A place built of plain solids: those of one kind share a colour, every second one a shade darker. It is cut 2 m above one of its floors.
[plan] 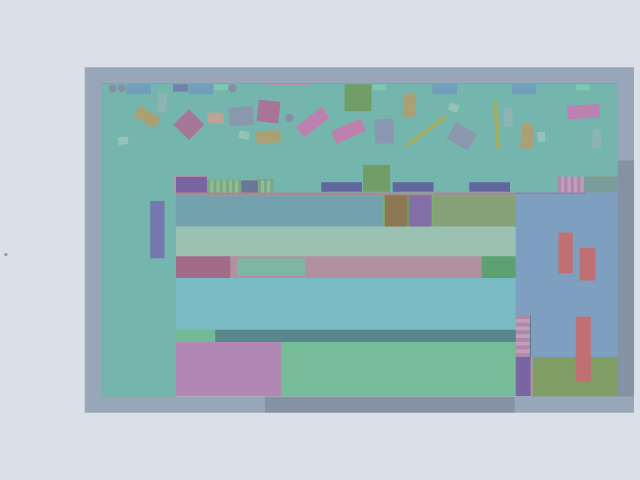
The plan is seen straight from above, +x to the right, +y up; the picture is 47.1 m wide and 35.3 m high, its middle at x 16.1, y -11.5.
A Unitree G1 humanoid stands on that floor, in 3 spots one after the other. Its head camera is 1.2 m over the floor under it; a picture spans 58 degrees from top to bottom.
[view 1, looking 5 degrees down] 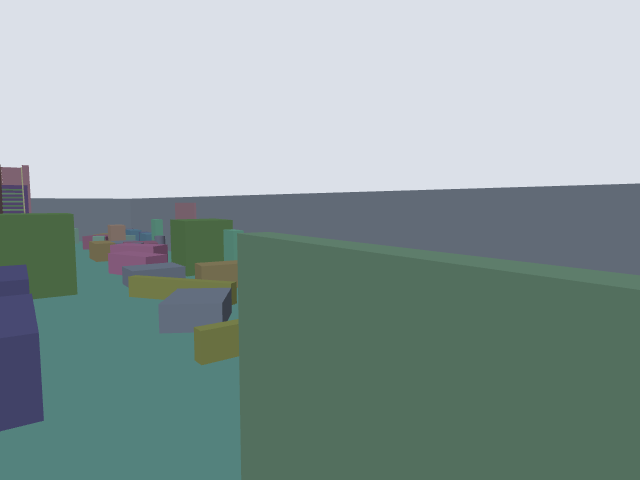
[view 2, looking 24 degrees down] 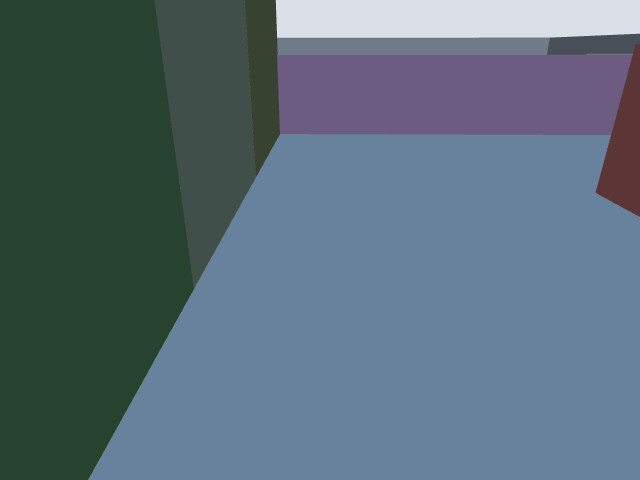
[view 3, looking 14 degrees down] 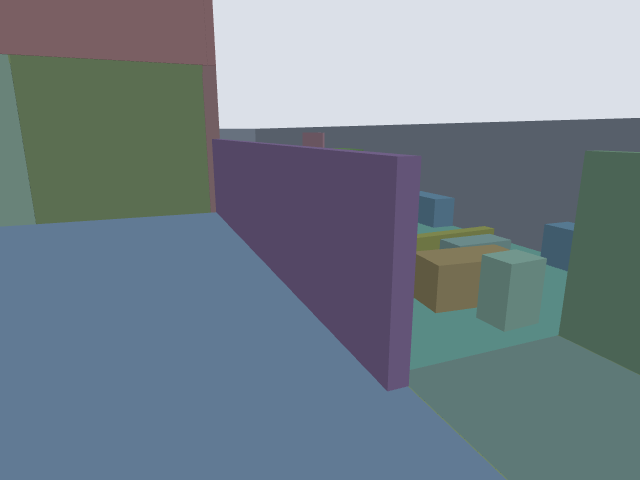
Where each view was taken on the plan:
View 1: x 36.79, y -7.42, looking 145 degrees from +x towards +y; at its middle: rail_chainland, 1.14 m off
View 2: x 31.22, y -14.73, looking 91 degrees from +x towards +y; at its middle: floor_chainfloor0a_floorboards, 2.95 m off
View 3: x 37.20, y -9.10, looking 158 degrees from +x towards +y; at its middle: rail_chainfloor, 2.70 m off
